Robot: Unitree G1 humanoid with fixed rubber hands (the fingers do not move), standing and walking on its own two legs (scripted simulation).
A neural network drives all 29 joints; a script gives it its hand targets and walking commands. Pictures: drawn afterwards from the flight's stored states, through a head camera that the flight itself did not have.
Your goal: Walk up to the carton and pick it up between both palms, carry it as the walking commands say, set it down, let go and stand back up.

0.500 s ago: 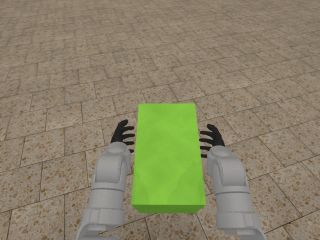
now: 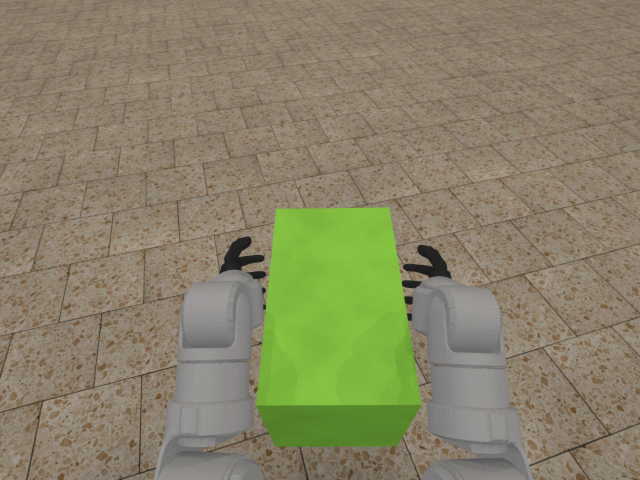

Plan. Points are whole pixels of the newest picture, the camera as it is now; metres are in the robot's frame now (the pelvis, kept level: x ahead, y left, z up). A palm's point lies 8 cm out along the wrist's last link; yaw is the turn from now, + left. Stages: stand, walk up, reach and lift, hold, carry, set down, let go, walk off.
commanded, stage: carry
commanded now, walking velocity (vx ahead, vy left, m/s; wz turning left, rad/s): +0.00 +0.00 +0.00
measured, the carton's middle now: (334, 323) +0.33 +0.01 +0.01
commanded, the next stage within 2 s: hold in 1.10 s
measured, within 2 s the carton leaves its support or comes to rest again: neither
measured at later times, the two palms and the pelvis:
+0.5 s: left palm (244, 269) +0.33 +0.12 +0.11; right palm (437, 277) +0.33 -0.12 +0.10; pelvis +0.02 +0.00 +0.01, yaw +0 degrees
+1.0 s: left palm (239, 260) +0.35 +0.13 +0.11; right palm (429, 269) +0.35 -0.11 +0.10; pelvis +0.04 +0.01 +0.01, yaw +1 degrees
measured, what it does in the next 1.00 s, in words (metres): stands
